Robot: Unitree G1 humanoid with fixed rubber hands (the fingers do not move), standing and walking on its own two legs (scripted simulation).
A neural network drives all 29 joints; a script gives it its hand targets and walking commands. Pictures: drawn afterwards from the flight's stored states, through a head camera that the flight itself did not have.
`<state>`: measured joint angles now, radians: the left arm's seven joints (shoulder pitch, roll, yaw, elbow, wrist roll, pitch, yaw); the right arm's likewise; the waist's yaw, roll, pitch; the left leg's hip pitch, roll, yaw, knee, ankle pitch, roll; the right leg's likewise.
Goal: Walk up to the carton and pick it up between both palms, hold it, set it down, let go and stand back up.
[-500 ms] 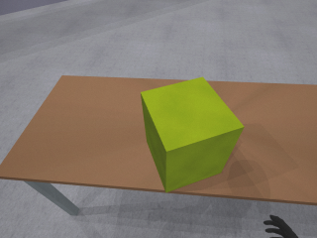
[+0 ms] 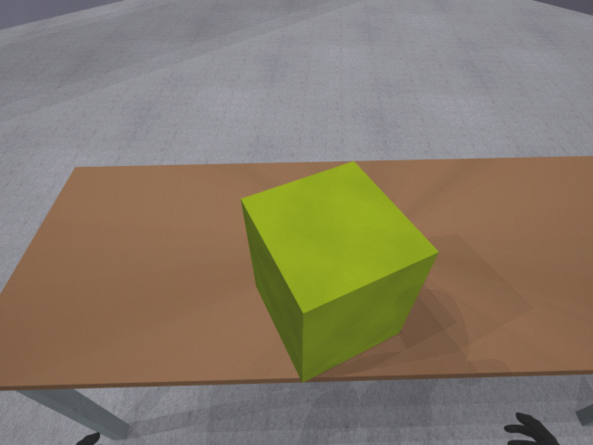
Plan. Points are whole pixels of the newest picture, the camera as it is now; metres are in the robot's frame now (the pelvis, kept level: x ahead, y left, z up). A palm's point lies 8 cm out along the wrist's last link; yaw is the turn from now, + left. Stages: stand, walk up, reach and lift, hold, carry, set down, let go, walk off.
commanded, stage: walk up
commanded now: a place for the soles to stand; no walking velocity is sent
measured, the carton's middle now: (327, 272) +0.40 -0.04 -0.03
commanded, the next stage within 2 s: reach and lift in 1.86 s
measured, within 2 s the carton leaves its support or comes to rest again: neither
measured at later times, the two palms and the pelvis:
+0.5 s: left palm out of the picture +0.10 +0.30 -0.09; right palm out of the picture +0.08 -0.34 -0.11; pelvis -0.01 -0.02 +0.00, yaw -2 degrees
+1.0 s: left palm out of the picture +0.10 +0.29 -0.09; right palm out of the picture +0.05 -0.34 -0.10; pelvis -0.02 -0.02 +0.00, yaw -3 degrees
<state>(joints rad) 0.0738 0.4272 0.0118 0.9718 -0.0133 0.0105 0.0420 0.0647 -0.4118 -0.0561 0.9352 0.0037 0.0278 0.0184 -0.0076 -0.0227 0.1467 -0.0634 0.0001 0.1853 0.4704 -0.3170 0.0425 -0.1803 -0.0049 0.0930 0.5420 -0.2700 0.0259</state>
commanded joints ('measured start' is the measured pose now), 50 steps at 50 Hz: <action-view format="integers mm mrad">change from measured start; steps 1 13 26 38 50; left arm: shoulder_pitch -13 38 1 51 15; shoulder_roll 203 185 192 227 175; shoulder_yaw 46 48 57 71 61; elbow -30 -34 -55 -67 -66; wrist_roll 0 -6 4 -6 0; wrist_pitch -5 -12 -18 -20 -17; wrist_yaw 7 10 0 6 -7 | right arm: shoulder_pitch -31 8 13 27 32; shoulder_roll -223 -211 -180 -196 -185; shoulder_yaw -50 -57 -54 -58 -60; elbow -64 -38 -37 -40 -45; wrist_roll -1 -10 -11 -16 -16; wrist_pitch -7 -11 -16 -13 -30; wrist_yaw -8 -13 1 -8 -7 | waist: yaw -2 5 5 11 2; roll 3 31 -6 21 59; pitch -154 -184 -116 -131 -87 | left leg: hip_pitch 38 95 45 22 -72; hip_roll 176 174 160 142 252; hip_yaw -116 -116 -128 -121 -169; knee -92 -80 -143 -48 -154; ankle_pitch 351 249 5 93 64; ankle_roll -9 29 23 5 71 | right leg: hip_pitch -3 -39 -134 -101 -65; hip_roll -81 -84 -64 -104 -18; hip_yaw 11 61 129 188 73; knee -21 -39 -114 -119 9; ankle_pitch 414 396 164 249 144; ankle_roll -68 -81 -93 -96 -54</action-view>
